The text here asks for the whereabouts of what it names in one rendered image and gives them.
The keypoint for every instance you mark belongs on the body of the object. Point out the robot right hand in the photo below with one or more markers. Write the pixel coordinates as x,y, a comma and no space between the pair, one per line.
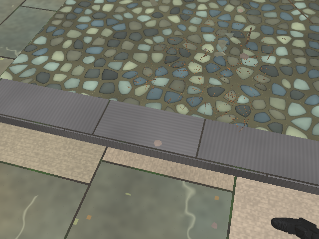
301,227

